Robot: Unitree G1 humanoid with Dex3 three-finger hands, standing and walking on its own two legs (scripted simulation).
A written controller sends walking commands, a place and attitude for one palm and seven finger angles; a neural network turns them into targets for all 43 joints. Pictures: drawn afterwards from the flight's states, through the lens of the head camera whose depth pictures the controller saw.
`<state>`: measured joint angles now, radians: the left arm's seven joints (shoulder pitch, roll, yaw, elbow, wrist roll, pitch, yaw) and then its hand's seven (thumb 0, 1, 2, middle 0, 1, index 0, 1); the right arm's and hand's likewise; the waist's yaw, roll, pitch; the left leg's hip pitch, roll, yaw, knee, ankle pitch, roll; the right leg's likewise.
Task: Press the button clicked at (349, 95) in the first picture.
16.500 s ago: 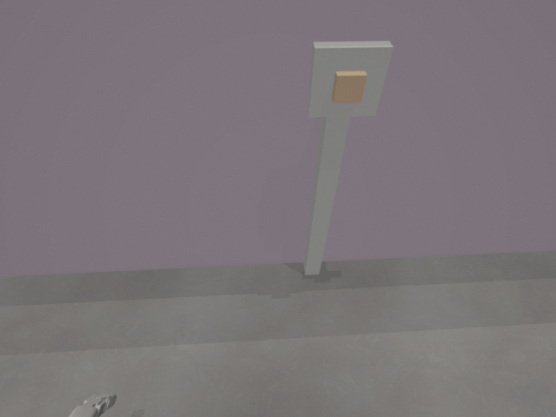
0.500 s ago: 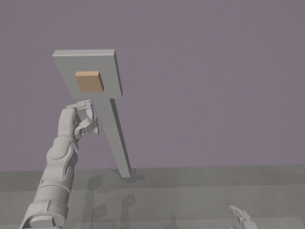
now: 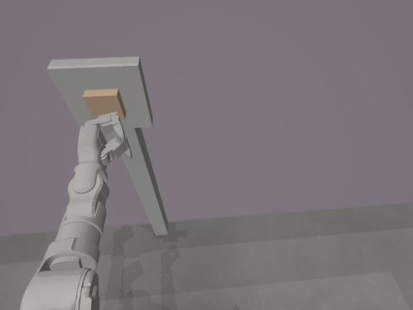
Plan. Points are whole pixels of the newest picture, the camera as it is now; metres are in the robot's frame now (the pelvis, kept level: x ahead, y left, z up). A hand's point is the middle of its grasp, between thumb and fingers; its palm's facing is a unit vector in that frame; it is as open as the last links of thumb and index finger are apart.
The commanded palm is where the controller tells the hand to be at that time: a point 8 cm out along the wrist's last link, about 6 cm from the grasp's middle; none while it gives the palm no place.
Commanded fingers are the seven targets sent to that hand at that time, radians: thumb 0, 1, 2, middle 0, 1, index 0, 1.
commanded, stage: aim a knuckle at the button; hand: left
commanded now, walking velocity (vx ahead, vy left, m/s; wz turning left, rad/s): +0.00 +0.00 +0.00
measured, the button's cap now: (106, 104) +0.49 +0.20 +0.12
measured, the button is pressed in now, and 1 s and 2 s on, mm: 0 5 8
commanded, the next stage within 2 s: press the button with the knuckle in 0.44 s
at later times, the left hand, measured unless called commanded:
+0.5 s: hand (123, 146) +0.41 +0.16 +0.09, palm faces +0.08 -1.00 +0.00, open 3.1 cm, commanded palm +0.37 +0.21 +0.09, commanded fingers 0.00 0.90 0.90 -1.30 -1.50 -1.30 -1.50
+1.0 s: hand (127, 133) +0.44 +0.16 +0.09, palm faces +0.08 -1.00 -0.01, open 3.0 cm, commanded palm +0.42 +0.21 +0.09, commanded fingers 0.00 0.90 0.90 -1.30 -1.50 -1.30 -1.50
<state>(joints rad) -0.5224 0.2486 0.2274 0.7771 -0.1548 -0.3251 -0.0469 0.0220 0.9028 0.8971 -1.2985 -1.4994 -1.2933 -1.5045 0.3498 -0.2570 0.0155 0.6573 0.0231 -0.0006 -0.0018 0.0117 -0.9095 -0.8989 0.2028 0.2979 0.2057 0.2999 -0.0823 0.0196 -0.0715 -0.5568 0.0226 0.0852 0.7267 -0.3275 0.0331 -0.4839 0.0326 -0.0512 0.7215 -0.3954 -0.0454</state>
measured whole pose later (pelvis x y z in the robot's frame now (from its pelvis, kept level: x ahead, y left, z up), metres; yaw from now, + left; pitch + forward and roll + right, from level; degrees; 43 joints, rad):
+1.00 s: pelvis +0.00 +0.00 +0.00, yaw +1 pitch +11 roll -1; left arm -0.67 0.28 0.24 0.94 -0.14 -0.34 -0.06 0.00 0.88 0.93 -1.30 -1.50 -1.29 -1.50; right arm 0.36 -0.26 0.01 0.67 0.02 0.01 -0.01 0.01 -0.91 -0.90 0.20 0.30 0.21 0.30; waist -0.09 0.02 -0.07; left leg -0.62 0.02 0.06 0.77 -0.34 0.03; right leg -0.53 0.03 -0.07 0.75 -0.41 -0.05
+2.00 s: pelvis -0.03 +0.00 -0.01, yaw +1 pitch +13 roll -2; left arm -0.85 0.36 0.27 1.16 -0.12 -0.40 -0.06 0.01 0.81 0.98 -1.30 -1.50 -1.35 -1.50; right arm 0.40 -0.27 0.03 0.68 0.01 -0.03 0.00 0.01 -0.91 -0.90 0.20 0.30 0.21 0.30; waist -0.14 0.03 -0.07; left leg -0.74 0.03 0.04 0.83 -0.31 0.04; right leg -0.64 0.04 -0.09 0.80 -0.38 -0.05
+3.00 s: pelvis +0.00 -0.01 +0.00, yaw +1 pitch +5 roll +0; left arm -0.20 0.20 0.13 0.37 -0.20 -0.21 -0.07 0.02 0.90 0.90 -1.30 -1.50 -1.30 -1.50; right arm 0.25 -0.25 0.04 0.58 0.04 -0.02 -0.02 0.01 -0.91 -0.90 0.20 0.30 0.21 0.30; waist -0.03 0.03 -0.07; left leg -0.47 0.02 0.05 0.70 -0.32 0.02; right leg -0.39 0.04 -0.07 0.69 -0.39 -0.06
